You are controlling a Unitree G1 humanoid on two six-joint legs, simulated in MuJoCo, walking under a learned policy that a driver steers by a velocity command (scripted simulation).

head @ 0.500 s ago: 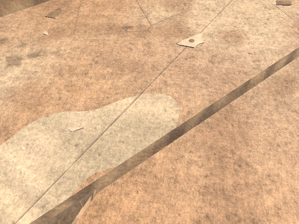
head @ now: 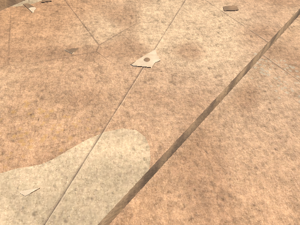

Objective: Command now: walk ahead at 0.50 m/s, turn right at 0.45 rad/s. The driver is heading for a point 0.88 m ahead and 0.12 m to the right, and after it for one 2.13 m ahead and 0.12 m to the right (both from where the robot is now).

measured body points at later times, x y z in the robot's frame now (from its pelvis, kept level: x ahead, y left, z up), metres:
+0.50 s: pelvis +0.28 -0.08 +0.00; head +0.31 -0.10 +0.45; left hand +0.42 +0.17 -0.12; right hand +0.36 -0.38 -0.12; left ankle +0.37 +0.09 -0.66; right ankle +0.27 -0.14 -0.75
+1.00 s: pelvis +0.57 -0.08 +0.00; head +0.59 -0.07 +0.45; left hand +0.74 +0.16 -0.12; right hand +0.60 -0.35 -0.13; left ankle +0.56 -0.01 -0.75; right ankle +0.52 -0.23 -0.62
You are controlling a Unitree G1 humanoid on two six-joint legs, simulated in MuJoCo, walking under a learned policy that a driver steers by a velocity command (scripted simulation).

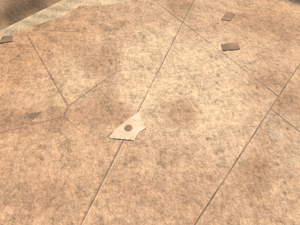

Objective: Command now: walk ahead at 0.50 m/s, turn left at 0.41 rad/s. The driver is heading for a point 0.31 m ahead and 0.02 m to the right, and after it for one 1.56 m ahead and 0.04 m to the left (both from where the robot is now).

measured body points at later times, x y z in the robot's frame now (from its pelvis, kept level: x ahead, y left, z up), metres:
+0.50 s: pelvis +0.22 -0.04 +0.00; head +0.25 -0.05 +0.45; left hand +0.19 +0.20 -0.14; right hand +0.40 -0.25 -0.12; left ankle +0.18 +0.07 -0.44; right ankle +0.26 -0.17 -0.74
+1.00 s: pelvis +0.30 -0.02 +0.04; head +0.31 -0.03 +0.49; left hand +0.32 +0.21 -0.11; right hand +0.44 -0.24 -0.09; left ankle +0.33 +0.10 -0.63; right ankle +0.26 -0.16 -0.68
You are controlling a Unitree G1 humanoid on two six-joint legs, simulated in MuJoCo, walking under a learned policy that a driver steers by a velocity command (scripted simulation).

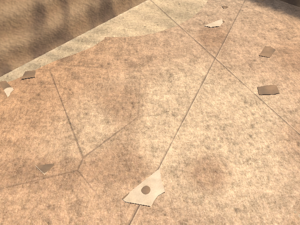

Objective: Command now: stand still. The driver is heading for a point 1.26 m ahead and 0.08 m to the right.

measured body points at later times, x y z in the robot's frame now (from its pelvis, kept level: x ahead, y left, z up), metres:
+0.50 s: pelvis -0.02 -0.03 -0.04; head +0.00 -0.03 +0.41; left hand -0.08 +0.17 -0.19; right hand +0.08 -0.23 -0.18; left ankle +0.03 +0.11 -0.67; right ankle -0.07 -0.13 -0.78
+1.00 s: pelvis -0.02 -0.01 -0.04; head +0.00 +0.00 +0.41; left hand -0.12 +0.18 -0.19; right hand +0.10 -0.20 -0.18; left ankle +0.03 +0.11 -0.67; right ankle -0.07 -0.13 -0.78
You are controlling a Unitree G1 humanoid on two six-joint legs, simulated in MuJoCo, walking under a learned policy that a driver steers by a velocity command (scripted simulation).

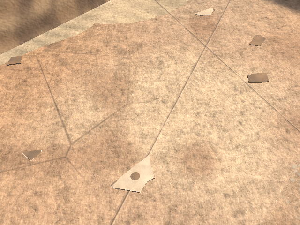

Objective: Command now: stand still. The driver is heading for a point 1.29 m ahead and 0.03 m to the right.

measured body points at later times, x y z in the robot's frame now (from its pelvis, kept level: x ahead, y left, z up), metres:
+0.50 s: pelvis +0.06 +0.03 +0.00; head +0.07 +0.05 +0.44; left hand -0.09 +0.21 -0.15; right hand +0.18 -0.17 -0.14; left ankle +0.05 +0.12 -0.64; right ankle -0.04 -0.12 -0.74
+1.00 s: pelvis +0.29 -0.02 +0.08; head +0.33 -0.02 +0.53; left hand +0.50 +0.21 -0.02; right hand +0.25 -0.27 -0.07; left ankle +0.08 +0.13 -0.56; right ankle +0.42 -0.09 -0.64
